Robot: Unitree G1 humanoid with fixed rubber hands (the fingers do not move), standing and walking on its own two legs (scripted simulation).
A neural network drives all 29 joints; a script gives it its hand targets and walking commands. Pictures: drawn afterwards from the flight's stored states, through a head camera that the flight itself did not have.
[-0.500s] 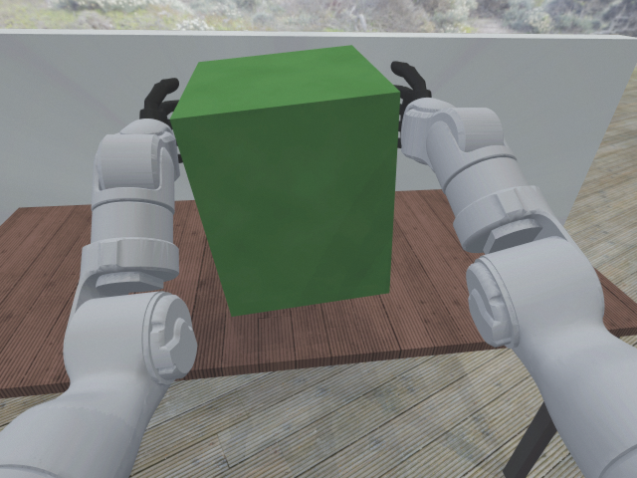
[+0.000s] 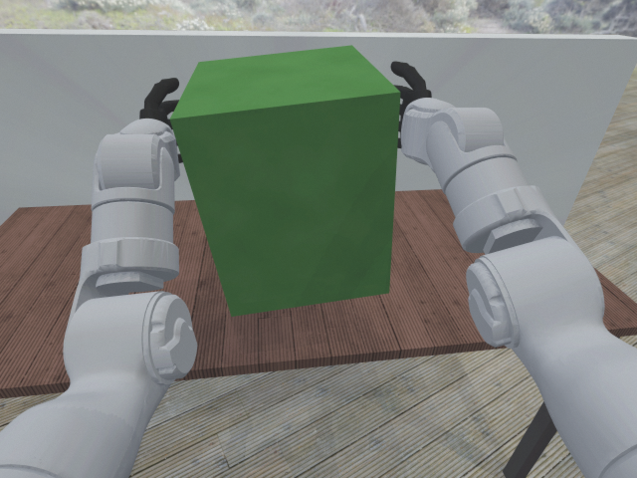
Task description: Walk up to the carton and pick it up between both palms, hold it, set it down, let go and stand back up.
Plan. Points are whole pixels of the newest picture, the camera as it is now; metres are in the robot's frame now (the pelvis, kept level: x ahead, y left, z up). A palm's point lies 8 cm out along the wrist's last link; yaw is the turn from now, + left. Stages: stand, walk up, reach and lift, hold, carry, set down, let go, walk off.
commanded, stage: hold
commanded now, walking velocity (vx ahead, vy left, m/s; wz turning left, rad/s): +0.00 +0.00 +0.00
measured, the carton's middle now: (293, 176) +0.38 +0.00 +0.26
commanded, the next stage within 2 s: set down in 0.26 s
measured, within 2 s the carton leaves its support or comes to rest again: neither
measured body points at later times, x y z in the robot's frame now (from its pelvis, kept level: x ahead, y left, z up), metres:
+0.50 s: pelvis +0.00 +0.00 +0.00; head -0.10 +0.02 +0.44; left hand +0.40 +0.16 +0.35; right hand +0.38 -0.13 +0.36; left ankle +0.02 +0.12 -0.75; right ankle -0.01 -0.10 -0.75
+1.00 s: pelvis +0.01 +0.00 +0.00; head -0.07 +0.04 +0.44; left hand +0.42 +0.17 +0.28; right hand +0.41 -0.13 +0.29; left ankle +0.02 +0.12 -0.75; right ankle -0.01 -0.10 -0.75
